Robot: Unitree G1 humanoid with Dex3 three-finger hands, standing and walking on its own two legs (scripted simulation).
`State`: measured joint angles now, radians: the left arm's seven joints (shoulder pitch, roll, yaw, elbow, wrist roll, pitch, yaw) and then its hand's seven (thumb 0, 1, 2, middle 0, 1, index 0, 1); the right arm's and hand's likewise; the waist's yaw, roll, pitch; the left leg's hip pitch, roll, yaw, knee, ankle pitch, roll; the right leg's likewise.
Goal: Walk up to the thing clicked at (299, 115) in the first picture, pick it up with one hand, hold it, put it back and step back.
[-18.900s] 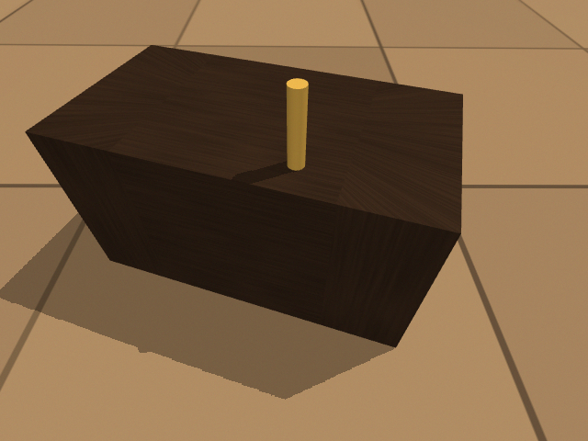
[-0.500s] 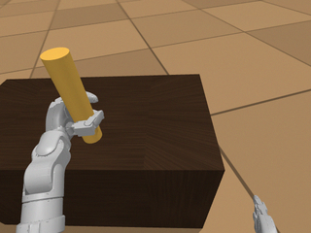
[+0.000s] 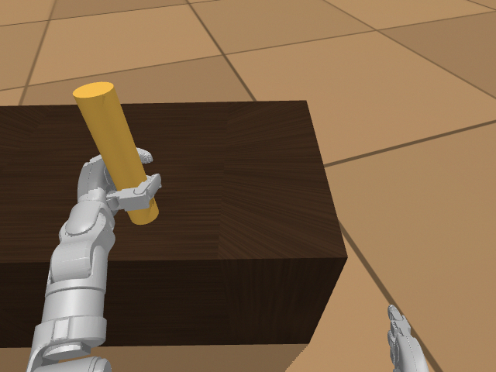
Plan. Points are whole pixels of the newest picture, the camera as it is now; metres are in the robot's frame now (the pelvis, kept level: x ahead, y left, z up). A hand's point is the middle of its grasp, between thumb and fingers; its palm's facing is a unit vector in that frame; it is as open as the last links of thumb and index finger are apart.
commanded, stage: crouch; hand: left
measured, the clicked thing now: (123, 162) +0.39 +0.19 +0.18
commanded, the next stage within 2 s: lower in 0.96 s
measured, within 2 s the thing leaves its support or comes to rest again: neither
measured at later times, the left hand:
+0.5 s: hand (149, 176) +0.44 +0.19 +0.09, palm faces +0.13 -0.99 +0.01, open 6.6 cm
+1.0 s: hand (150, 176) +0.47 +0.20 +0.06, palm faces +0.12 -0.99 +0.01, open 6.6 cm
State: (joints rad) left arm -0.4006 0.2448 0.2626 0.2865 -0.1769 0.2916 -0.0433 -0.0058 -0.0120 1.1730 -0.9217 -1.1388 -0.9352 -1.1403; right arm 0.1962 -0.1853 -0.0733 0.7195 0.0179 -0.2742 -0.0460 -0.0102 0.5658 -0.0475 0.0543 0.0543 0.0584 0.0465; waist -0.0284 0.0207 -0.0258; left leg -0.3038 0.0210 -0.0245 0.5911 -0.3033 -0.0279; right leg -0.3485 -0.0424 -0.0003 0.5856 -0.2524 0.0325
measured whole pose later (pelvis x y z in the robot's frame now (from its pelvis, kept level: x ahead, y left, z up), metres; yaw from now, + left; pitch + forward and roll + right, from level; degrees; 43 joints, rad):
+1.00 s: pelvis +0.00 +0.01 -0.03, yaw -1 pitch +13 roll -1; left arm -0.71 0.41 0.35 0.93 -0.13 -0.23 -0.10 -0.01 -0.01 1.17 -0.92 -1.14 -0.94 -1.14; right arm 0.31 -0.23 -0.06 0.29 0.00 -0.10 -0.03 -0.01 0.53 -0.06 0.06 0.05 0.06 0.05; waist -0.13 -0.01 -0.09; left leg -0.68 0.04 -0.02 0.89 -0.43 -0.02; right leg -0.71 -0.02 0.01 0.83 -0.34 0.04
